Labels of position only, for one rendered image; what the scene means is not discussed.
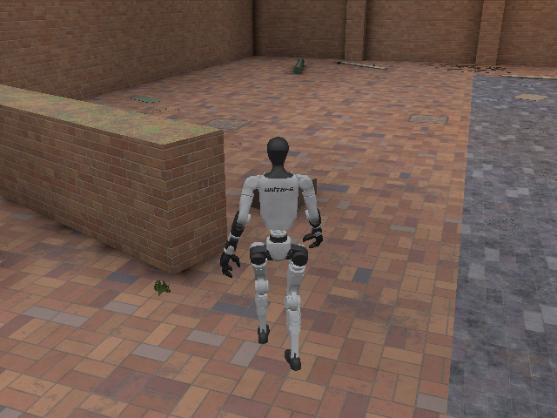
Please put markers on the right robot forearm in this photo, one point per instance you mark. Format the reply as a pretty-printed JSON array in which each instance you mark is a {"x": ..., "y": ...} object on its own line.
[{"x": 316, "y": 226}]

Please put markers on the left robot forearm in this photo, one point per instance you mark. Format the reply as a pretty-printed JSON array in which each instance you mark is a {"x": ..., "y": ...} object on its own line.
[{"x": 234, "y": 236}]

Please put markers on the left robot hand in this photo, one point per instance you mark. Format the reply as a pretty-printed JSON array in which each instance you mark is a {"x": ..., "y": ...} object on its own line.
[{"x": 224, "y": 260}]

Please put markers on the right robot hand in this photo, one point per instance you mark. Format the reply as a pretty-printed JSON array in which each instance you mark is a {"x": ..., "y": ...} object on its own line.
[{"x": 319, "y": 239}]

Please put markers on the right robot upper arm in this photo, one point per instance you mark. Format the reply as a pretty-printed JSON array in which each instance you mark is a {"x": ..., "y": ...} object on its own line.
[{"x": 305, "y": 183}]

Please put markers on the left robot upper arm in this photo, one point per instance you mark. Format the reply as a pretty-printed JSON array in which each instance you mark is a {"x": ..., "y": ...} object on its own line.
[{"x": 246, "y": 198}]

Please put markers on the robot torso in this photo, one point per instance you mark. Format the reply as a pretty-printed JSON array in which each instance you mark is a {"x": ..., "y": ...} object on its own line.
[{"x": 278, "y": 209}]

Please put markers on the right robot shin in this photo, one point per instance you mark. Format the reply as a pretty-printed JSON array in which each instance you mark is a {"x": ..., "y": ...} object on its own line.
[{"x": 293, "y": 323}]

